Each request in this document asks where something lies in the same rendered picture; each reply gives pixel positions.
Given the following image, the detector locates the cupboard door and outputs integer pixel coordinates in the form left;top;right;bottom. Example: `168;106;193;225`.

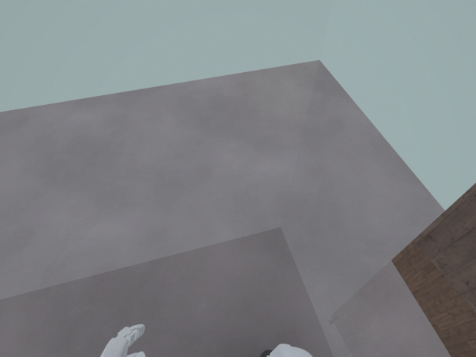
414;183;476;312

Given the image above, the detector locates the robot left hand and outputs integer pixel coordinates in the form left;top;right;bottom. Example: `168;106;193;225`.
101;324;146;357

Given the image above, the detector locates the robot right shin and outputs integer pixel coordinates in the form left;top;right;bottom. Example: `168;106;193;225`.
272;344;291;353

